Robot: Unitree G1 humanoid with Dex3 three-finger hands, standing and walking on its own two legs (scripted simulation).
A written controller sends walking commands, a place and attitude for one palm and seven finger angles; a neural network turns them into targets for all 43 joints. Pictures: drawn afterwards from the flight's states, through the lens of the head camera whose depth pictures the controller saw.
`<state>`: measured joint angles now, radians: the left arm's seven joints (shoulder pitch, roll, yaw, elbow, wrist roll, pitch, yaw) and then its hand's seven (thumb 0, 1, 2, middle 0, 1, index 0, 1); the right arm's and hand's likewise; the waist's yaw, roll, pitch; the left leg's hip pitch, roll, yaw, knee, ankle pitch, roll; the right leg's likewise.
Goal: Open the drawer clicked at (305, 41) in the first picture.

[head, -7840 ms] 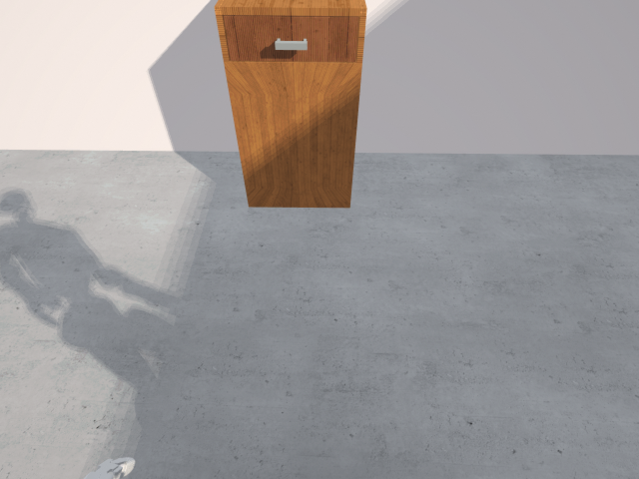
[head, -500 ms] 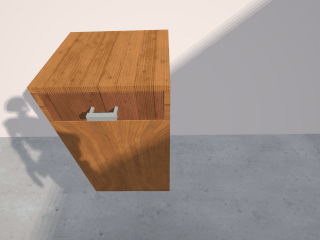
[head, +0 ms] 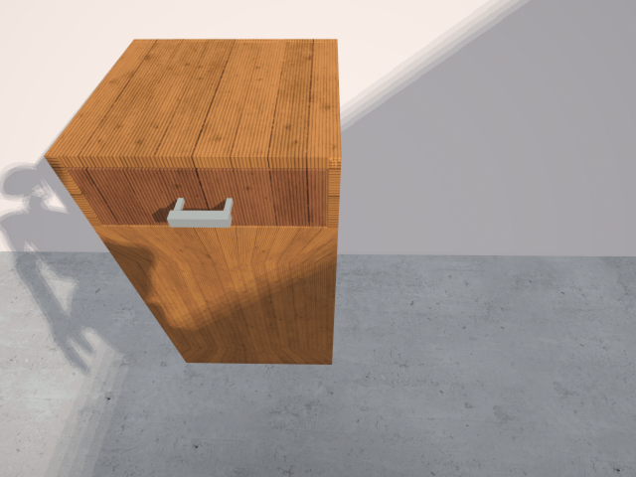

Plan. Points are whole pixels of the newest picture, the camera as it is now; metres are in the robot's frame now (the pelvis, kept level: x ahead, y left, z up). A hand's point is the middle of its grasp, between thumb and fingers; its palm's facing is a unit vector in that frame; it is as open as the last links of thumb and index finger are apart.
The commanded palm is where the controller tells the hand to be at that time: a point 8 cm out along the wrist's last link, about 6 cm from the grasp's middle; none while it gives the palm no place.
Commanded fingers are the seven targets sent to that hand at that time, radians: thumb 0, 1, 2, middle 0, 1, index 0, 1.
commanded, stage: look again from close up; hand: left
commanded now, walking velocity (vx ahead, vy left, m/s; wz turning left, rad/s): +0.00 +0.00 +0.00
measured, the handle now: (202, 211) +0.53 +0.24 -0.01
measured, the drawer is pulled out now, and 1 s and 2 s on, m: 0.00 0.00 0.00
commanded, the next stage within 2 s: raise the hand with hooked fingers in 0.40 s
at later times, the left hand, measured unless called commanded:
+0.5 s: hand out of the picture -0.02 +0.24 -0.18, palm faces +0.02 -0.99 -0.16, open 7.4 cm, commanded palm +0.08 +0.29 -0.07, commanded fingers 0.00 0.88 0.89 -0.20 -0.31 -0.20 -0.31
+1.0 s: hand (114, 464) +0.15 +0.27 -0.08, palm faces -0.04 -0.26 -0.97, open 9.0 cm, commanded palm +0.15 +0.29 +0.00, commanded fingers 0.00 0.29 0.64 -0.24 -0.69 -0.24 -0.69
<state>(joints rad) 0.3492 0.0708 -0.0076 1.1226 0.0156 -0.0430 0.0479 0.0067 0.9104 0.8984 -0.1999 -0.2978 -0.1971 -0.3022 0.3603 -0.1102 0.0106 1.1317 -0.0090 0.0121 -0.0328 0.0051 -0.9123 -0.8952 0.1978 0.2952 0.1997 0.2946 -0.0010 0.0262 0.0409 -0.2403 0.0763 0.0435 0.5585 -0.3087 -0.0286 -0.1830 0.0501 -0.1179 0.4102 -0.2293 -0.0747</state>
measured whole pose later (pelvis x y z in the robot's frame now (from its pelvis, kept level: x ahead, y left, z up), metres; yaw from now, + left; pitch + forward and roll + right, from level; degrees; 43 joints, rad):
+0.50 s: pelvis -0.01 +0.08 +0.00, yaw -1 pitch -1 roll -1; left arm 0.35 0.13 -0.01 1.09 0.02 0.00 0.03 0.01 0.92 0.90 -0.20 -0.30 -0.19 -0.30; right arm 0.36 -0.13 0.03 1.07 -0.02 -0.01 -0.03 0.01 -0.92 -0.90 0.20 0.30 0.20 0.29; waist 0.00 0.00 -0.01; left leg -0.18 -0.07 0.11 0.44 -0.25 0.11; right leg -0.21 -0.05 -0.06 0.47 -0.23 0.02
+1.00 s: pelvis -0.01 +0.08 -0.04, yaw +0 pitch +4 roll +0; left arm 0.46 0.26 -0.19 0.04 1.07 0.04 0.44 0.00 0.51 0.73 -0.24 -0.55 -0.24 -0.55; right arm 0.08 -0.26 -0.02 0.43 -0.04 0.12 0.05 0.01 -0.91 -0.90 0.20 0.30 0.20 0.29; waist 0.10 -0.02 -0.09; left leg -0.47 -0.07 0.12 0.80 -0.41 0.11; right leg -0.54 0.07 0.03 0.83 -0.36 -0.06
